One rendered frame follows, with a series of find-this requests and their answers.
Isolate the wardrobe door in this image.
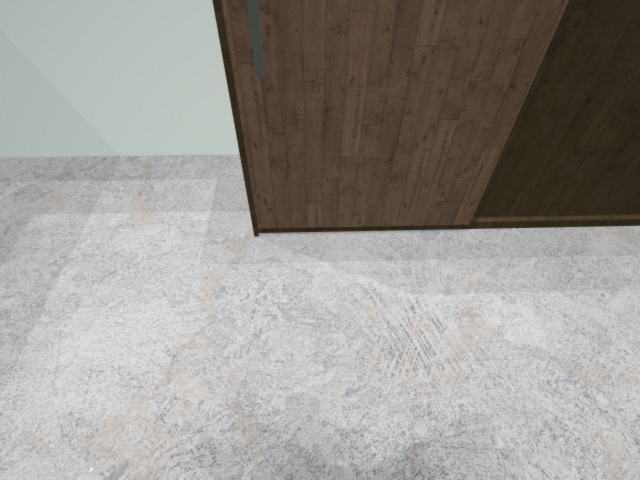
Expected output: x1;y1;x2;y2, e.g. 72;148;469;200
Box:
221;0;569;229
473;0;640;217

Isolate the robot left hand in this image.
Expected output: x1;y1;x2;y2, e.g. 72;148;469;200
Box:
77;460;128;480

